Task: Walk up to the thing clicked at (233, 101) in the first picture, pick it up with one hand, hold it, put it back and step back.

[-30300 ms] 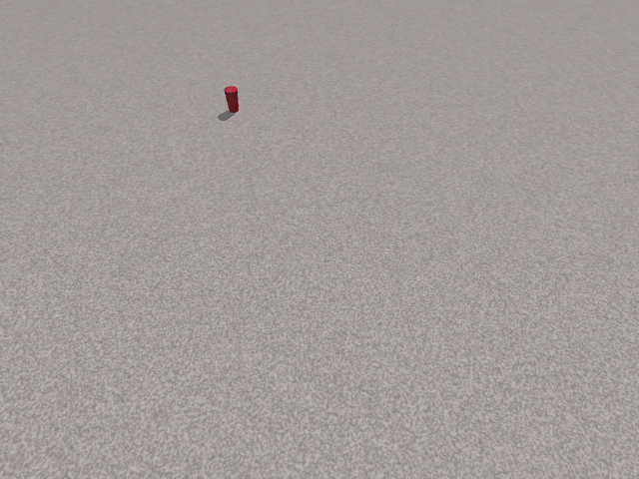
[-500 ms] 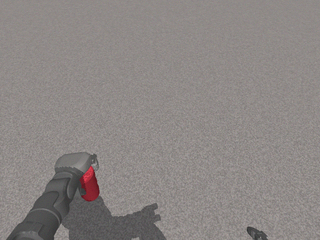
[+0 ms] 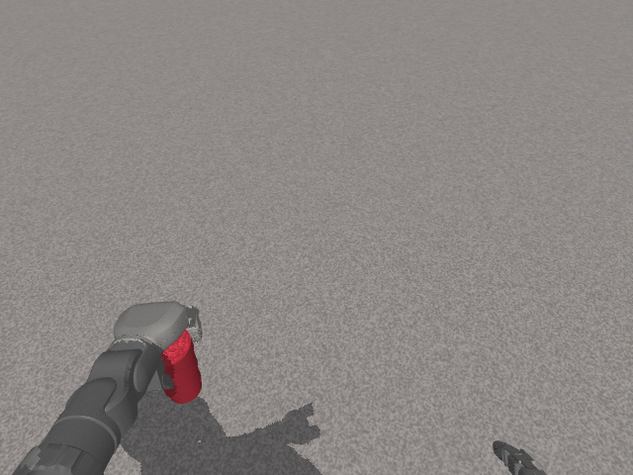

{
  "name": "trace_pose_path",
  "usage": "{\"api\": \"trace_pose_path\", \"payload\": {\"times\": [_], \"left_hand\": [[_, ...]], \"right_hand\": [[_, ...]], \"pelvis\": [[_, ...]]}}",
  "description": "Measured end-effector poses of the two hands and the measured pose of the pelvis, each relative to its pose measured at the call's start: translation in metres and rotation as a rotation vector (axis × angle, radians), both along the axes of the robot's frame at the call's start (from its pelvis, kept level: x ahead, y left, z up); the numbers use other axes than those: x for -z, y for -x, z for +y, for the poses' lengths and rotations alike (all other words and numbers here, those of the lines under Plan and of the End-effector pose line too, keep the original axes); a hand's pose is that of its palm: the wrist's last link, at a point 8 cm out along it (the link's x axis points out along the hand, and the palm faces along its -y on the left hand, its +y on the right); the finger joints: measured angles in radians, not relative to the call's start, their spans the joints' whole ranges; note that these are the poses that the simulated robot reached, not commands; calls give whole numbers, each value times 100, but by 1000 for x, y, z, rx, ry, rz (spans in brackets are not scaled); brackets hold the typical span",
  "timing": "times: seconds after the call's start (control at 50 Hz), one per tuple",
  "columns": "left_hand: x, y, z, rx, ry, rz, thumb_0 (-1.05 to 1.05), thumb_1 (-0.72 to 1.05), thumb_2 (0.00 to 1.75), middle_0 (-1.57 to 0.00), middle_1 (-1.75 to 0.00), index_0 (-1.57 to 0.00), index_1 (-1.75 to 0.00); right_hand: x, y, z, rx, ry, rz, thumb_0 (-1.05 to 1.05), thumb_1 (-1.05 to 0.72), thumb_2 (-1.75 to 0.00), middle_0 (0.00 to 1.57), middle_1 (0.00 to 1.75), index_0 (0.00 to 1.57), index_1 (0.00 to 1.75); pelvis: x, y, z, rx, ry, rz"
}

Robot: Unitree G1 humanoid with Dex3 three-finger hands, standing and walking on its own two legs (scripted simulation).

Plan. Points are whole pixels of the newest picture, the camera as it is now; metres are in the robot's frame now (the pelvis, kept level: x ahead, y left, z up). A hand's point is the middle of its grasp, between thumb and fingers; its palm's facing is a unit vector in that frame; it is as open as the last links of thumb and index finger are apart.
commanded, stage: hold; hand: left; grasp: from above
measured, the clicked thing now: (176, 368) +0.30 +0.22 -0.11
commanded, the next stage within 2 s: crouch in 1.34 s
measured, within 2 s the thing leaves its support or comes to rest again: neither
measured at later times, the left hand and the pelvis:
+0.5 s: hand (159, 364) +0.28 +0.22 -0.03, palm faces -0.45 -0.07 -0.89, open 9.2 cm; pelvis -0.01 +0.00 +0.01, yaw +0 degrees
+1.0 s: hand (157, 360) +0.28 +0.22 -0.02, palm faces -0.46 -0.08 -0.89, open 9.2 cm; pelvis +0.00 +0.00 +0.01, yaw +0 degrees
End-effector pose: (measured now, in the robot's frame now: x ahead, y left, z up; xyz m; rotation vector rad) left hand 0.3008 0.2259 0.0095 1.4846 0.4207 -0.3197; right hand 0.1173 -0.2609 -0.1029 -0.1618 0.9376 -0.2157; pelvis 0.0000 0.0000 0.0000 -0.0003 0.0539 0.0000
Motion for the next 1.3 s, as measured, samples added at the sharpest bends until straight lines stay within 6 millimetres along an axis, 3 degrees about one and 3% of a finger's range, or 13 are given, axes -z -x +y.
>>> {"api": "trace_pose_path", "payload": {"times": [0.58, 0.98, 1.3], "left_hand": [[-20, 19, -6, 14, 8, -6, -1, 2, 69, -72, -67, -72, -68], [-27, 17, -5, 7, 18, 1, -1, 2, 69, -72, -67, -71, -68], [-29, 7, -5, 6, 11, -7, -1, 2, 69, -72, -67, -72, -68]], "right_hand": [[-10, -13, 6, -29, -20, -54, 1, -91, -90, 20, 30, 20, 29], [-14, -30, 13, -37, -33, -70, 1, -91, -90, 21, 30, 20, 29], [-11, -32, 6, -27, -25, -28, 1, -91, -90, 21, 30, 20, 29]], "pelvis": [[-7, 11, -4, 0, -7, -48], [-11, 3, -4, 1, -8, -57], [-12, -5, -7, -5, -7, -49]]}}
